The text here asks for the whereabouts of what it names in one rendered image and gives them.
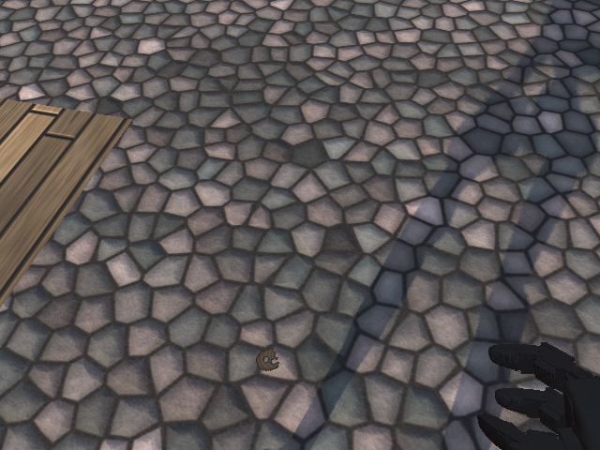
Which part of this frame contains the right robot hand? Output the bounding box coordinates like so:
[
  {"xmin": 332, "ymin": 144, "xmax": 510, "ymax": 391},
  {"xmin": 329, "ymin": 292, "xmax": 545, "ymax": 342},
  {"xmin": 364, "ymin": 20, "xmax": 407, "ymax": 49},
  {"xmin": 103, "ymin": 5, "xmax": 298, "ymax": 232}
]
[{"xmin": 477, "ymin": 342, "xmax": 600, "ymax": 450}]

